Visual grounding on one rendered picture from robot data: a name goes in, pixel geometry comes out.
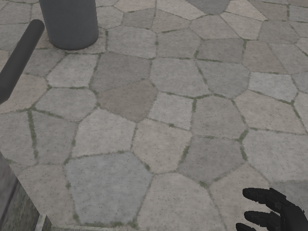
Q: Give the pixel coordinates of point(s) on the robot right hand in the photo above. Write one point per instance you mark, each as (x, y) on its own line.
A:
(291, 217)

